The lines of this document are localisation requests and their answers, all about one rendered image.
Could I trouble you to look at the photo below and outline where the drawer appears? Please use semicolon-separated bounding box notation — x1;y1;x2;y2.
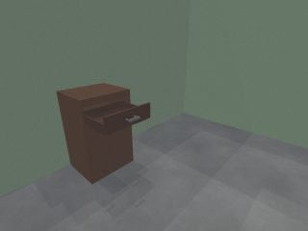
83;101;150;136

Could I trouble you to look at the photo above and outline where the cabinet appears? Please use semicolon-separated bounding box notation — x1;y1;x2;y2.
56;83;134;184

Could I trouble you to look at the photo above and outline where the handle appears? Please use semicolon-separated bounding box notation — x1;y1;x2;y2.
125;115;141;123

